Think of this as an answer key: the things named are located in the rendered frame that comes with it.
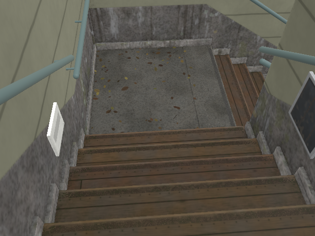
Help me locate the stairs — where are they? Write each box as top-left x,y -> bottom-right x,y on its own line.
41,126 -> 315,236
215,54 -> 265,128

